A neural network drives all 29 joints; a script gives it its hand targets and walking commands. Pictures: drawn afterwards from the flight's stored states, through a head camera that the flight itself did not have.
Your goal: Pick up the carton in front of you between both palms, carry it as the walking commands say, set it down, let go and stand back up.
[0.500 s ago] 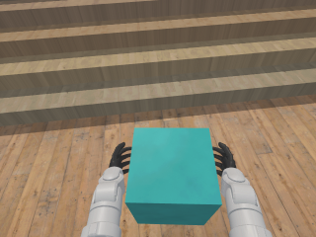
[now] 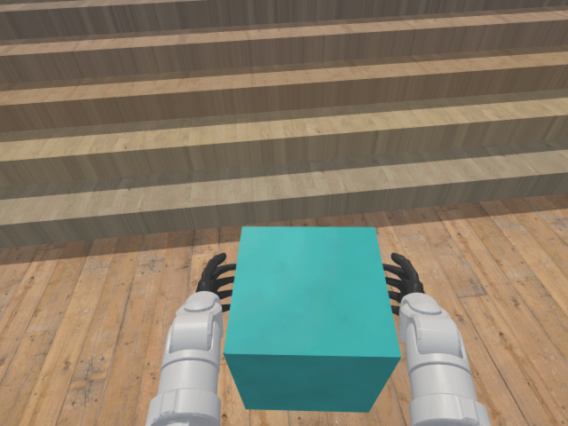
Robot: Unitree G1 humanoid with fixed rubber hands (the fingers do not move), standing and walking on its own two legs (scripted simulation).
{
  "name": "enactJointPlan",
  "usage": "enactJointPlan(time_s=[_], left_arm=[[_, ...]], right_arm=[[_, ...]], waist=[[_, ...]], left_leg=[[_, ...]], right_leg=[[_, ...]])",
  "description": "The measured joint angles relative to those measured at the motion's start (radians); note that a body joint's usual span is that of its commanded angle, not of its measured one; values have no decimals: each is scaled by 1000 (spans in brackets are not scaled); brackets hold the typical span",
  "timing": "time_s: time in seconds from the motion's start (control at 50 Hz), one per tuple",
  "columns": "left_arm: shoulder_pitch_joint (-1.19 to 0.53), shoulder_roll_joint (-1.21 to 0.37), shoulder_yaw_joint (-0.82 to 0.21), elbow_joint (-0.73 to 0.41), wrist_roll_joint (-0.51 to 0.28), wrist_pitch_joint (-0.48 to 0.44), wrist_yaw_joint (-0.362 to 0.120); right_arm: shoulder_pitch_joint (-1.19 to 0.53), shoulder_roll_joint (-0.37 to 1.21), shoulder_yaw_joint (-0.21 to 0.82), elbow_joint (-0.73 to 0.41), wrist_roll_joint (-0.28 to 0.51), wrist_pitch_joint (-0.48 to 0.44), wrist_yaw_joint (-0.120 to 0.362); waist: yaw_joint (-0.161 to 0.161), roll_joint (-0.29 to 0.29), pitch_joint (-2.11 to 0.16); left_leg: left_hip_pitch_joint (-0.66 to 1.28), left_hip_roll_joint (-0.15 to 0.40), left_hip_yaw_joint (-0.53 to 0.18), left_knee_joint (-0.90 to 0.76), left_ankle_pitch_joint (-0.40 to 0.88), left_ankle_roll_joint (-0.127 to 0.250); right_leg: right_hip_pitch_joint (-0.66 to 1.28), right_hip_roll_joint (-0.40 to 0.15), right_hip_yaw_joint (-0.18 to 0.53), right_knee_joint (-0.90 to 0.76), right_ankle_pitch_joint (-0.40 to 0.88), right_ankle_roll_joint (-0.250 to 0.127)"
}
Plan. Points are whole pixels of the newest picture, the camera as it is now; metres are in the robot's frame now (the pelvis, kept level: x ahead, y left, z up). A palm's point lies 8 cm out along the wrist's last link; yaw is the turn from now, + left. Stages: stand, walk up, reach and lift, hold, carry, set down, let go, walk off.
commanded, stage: reach and lift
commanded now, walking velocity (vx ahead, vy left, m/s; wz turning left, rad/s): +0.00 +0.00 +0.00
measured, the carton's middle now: (307, 322) +0.31 +0.00 -0.04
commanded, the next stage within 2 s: hold in 0.64 s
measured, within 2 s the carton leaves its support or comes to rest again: neither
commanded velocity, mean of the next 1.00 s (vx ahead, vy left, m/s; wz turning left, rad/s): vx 0.00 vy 0.00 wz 0.00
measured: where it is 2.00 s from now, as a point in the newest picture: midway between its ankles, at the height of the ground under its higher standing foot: outside the picture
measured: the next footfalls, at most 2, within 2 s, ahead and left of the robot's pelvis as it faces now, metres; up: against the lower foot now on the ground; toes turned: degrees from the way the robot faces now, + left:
right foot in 1.68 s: +0.17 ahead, -0.09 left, +0.00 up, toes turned -8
left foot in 1.98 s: +0.49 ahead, +0.12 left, +0.00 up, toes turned +10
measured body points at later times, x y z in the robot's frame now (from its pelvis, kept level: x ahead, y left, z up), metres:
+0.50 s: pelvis +0.02 +0.00 +0.01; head -0.01 +0.00 +0.46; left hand +0.32 +0.15 +0.03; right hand +0.32 -0.15 +0.03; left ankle +0.03 +0.13 -0.74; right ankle +0.03 -0.13 -0.74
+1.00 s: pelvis +0.01 +0.00 +0.01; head -0.04 +0.00 +0.45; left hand +0.31 +0.15 +0.05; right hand +0.31 -0.15 +0.05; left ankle +0.03 +0.13 -0.74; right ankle +0.03 -0.13 -0.74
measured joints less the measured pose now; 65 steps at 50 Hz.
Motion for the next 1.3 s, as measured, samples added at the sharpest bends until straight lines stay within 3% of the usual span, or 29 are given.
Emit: enactJointPlan(time_s=[0.64, 0.78, 1.16, 1.3], left_arm=[[83, 16, -89, -117, -23, 84, 6], [100, 20, -112, -184, -44, 123, 13], [33, 4, -55, -137, -10, 144, -3], [65, 13, -93, -210, -44, 175, 11]], right_arm=[[81, -17, 90, -112, 27, 82, -6], [99, -21, 114, -181, 46, 123, -11], [31, -5, 57, -134, 12, 143, 4], [61, -13, 91, -205, 45, 175, -8]], waist=[[1, -1, -6], [-1, 0, -8], [0, 0, 16], [-2, 3, -99]], left_leg=[[109, 9, 4, -101, 18, 4], [134, 10, 3, -120, 28, 4], [126, 10, 8, -93, 29, 3], [-29, 43, 75, 27, -118, 6]], right_leg=[[109, -8, -3, -101, 18, -4], [135, -9, -4, -121, 29, -4], [126, -8, -8, -93, 30, -4], [-29, -42, -81, 29, -128, -3]])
